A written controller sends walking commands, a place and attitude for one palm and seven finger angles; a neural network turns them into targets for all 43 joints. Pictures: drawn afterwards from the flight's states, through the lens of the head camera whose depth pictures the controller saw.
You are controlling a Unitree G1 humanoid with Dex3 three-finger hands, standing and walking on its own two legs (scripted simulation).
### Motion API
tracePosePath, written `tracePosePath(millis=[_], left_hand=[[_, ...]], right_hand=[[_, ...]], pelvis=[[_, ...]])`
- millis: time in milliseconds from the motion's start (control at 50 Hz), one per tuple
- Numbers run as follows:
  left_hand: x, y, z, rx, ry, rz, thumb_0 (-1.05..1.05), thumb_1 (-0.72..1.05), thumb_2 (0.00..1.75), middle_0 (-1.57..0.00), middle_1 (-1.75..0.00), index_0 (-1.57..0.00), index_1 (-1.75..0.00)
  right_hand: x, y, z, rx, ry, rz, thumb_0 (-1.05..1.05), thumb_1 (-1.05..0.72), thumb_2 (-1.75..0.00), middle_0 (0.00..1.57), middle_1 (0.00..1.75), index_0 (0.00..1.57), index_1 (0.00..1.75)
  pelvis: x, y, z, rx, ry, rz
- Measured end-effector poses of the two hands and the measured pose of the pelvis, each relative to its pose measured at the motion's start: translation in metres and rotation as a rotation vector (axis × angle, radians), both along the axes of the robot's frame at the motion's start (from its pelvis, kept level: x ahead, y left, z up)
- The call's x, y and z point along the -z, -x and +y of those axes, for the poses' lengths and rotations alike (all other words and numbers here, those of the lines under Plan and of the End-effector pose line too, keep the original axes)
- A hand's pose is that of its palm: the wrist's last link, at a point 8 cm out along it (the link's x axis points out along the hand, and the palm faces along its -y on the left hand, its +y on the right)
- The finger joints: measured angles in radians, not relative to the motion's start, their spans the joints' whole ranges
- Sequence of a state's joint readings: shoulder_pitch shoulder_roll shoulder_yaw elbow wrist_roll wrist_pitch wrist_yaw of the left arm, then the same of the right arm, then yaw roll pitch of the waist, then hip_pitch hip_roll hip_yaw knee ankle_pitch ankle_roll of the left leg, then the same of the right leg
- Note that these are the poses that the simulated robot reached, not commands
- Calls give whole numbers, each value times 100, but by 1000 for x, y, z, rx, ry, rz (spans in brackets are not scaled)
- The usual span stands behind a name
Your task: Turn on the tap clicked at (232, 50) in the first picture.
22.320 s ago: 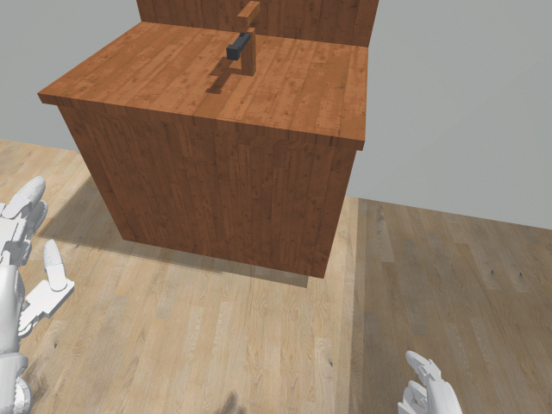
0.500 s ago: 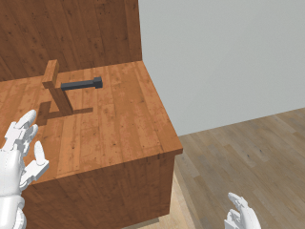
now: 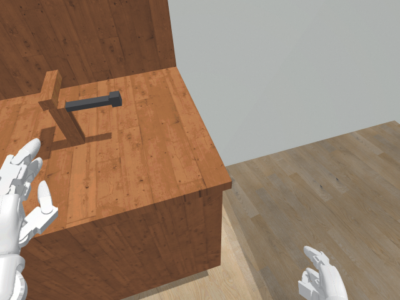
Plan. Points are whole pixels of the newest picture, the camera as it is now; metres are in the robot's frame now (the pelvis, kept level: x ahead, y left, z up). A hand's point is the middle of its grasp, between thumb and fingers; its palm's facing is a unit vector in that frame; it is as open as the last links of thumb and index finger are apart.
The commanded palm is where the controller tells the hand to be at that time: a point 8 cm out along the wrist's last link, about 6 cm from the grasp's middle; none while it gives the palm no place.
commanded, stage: step back with the hand held close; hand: left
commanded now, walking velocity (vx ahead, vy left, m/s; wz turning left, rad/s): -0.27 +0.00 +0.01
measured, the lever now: (115, 99) +0.54 +0.27 +0.12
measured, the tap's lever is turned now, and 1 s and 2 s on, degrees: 86 86 86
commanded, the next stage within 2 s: stop stepping back and stand still in 0.96 s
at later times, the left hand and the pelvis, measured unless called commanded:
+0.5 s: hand (1, 266) +0.13 +0.28 +0.15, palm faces +0.42 -0.79 -0.45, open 7.5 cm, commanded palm +0.07 +0.31 +0.17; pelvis -0.08 +0.03 -0.01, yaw +3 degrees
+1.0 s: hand out of the picture +0.03 +0.29 +0.16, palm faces +0.41 -0.85 -0.33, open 7.5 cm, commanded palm -0.01 +0.33 +0.17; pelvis -0.16 +0.05 -0.02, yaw +3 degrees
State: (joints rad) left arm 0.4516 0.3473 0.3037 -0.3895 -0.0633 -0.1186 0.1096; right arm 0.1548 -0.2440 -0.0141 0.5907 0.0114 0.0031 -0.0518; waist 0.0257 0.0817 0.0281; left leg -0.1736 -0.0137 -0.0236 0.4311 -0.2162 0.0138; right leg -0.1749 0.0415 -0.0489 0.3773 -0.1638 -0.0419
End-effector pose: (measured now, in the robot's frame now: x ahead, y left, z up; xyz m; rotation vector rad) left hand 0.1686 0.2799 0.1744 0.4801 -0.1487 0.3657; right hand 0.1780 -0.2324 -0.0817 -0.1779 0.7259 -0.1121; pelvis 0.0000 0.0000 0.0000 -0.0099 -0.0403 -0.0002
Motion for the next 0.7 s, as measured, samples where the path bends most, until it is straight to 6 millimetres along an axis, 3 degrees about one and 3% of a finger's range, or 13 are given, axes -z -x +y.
tracePosePath(millis=[100,200,460,580,700], left_hand=[[13,16,-4,25,5,69,1,89,90,-21,-30,-21,-30],[10,36,3,20,-22,42,1,88,90,-22,-30,-21,-30],[9,75,30,-6,-43,-45,1,88,90,-21,-30,-21,-30],[0,99,37,-50,-100,-80,1,88,90,-21,-30,-21,-30],[14,119,23,-39,-30,-11,1,89,90,-21,-30,-20,-30]], right_hand=[[2,17,-5,34,14,14,1,-90,-89,20,30,20,30],[4,37,-3,41,32,32,1,-90,-89,20,30,20,30],[7,92,23,28,54,47,1,-90,-89,20,30,21,30],[12,98,33,-14,32,46,1,-90,-89,20,30,21,30],[16,99,35,-46,9,47,1,-90,-89,20,30,21,30]], pelvis=[[2,14,3,2,-3,17],[5,31,6,-3,1,22],[11,73,26,-24,32,20],[13,83,21,-59,23,62],[12,111,14,-23,37,63]])
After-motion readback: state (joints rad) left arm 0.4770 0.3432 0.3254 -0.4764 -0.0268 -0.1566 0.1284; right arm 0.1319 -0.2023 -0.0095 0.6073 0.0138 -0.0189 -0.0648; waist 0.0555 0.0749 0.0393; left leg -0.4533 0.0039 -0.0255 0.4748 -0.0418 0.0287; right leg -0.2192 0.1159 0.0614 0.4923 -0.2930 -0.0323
